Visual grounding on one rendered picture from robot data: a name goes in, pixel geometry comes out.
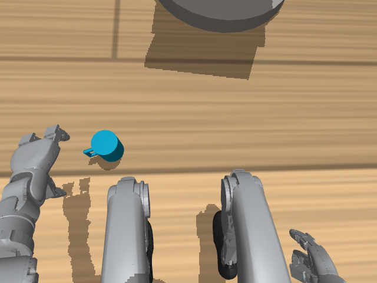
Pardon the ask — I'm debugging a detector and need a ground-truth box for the left robot hand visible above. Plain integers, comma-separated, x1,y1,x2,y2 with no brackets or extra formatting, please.
10,124,70,200

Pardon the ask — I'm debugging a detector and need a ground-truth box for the right robot foot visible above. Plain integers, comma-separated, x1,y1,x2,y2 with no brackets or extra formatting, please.
213,210,237,279

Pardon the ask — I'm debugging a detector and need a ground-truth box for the left robot arm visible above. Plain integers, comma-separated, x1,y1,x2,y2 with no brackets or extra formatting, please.
0,168,48,283

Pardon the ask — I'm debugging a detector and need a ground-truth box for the right robot hand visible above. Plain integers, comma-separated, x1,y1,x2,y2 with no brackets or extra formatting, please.
289,229,339,283

